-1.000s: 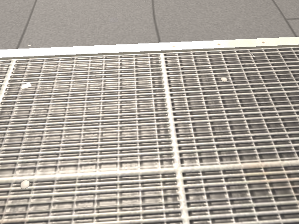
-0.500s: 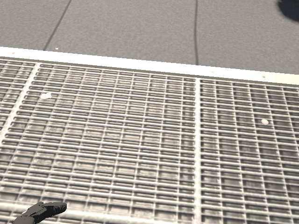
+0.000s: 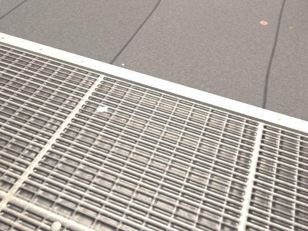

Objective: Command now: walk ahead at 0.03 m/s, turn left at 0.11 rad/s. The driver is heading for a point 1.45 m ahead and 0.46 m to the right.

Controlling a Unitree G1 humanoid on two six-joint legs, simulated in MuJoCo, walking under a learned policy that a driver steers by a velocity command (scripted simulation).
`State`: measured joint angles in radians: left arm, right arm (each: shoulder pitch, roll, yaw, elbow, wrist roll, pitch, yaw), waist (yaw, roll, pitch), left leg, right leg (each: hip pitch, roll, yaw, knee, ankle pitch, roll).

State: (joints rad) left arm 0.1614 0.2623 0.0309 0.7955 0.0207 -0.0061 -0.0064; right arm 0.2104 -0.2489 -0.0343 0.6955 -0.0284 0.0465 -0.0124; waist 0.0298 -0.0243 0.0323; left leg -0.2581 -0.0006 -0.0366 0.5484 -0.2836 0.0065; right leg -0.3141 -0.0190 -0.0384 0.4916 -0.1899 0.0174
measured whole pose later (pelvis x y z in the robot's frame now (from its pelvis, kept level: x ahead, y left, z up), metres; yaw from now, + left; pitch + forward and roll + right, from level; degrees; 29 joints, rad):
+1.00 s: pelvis +0.06 +0.01 +0.01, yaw -29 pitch +2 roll -1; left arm 0.21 0.32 0.10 0.72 -0.02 0.02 -0.01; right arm 0.31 -0.26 -0.07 0.69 -0.01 -0.05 -0.04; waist -0.04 -0.02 -0.03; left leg -0.13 0.04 0.08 0.32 -0.23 0.01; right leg -0.57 -0.04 0.04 0.99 -0.25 0.07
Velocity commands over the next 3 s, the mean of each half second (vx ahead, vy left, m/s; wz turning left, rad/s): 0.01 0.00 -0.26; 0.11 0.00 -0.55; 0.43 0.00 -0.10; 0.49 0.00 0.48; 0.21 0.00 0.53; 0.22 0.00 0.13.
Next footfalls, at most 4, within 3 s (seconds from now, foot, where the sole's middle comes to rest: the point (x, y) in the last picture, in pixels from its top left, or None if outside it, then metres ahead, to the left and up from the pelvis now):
0.72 left None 0.12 0.11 -0.77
1.18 right None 0.08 -0.19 -0.77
1.68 left None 0.49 -0.20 -0.77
2.14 right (260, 195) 0.69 -0.47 -0.77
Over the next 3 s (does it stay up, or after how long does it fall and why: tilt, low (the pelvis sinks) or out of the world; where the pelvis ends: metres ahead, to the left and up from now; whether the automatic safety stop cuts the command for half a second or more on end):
stays up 0.68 -0.34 0.00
